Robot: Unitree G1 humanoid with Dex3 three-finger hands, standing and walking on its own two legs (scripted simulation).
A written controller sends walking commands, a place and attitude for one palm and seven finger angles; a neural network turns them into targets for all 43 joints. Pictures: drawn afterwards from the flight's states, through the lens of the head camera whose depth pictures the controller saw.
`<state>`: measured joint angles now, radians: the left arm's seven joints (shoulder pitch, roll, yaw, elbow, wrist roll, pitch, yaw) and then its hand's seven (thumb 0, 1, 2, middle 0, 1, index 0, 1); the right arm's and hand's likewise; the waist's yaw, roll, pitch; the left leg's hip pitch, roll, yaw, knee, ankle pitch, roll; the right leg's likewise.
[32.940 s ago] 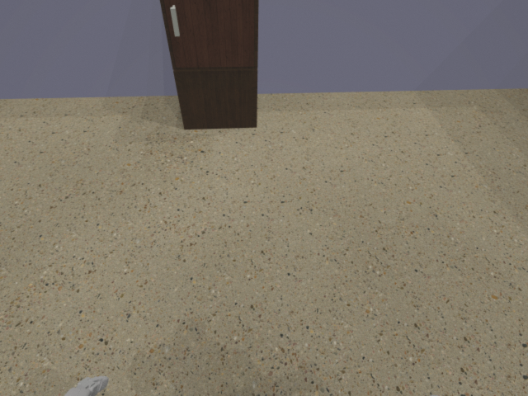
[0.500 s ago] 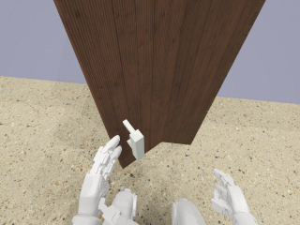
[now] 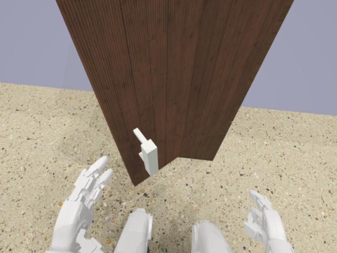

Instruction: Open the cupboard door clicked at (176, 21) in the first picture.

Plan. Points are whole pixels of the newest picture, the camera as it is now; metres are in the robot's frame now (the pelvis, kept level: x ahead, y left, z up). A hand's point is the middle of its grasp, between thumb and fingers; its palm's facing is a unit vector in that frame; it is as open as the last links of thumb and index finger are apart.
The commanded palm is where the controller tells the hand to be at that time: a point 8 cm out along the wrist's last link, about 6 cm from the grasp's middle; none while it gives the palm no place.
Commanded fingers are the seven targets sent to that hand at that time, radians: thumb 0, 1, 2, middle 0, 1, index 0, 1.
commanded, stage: draw the hand back to the body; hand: left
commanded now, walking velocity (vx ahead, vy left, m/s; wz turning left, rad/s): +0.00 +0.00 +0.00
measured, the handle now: (145, 152) +0.32 +0.08 +0.06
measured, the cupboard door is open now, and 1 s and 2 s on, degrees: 43 43 43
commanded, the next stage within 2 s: step back with the hand held close in 1.54 s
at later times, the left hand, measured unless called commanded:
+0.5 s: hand (40, 202) +0.19 +0.20 +0.17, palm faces -0.02 -1.00 -0.09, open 16.1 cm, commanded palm +0.16 +0.26 +0.18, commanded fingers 0.00 -0.22 0.42 -0.16 -0.30 -0.16 -0.30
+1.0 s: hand out of the picture +0.23 +0.26 +0.28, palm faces +0.36 -0.84 -0.41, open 11.0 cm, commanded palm +0.18 +0.31 +0.30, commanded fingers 0.00 0.65 0.80 -0.19 -0.30 -0.19 -0.30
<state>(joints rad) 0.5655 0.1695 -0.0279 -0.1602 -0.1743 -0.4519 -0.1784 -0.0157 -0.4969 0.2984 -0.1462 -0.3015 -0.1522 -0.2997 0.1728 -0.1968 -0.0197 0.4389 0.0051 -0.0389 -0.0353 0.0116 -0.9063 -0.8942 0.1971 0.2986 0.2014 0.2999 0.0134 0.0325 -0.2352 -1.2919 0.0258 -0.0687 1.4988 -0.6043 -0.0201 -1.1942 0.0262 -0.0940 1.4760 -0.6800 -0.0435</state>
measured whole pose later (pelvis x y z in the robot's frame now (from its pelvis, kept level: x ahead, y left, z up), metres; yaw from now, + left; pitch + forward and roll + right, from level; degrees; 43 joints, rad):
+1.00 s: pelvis +0.05 +0.03 +0.14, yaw +0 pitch +2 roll -1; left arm 0.62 0.36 0.21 -0.50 -0.06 0.03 0.16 0.00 0.32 0.65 -0.18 -0.30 -0.19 -0.30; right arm 0.29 -0.22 0.06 0.49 0.04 -0.08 -0.11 0.01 -0.90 -0.89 0.20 0.30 0.20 0.30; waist 0.04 0.07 -0.13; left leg -0.37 -0.01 0.01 0.72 -0.39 0.03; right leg -0.28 0.00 -0.02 0.66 -0.41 0.01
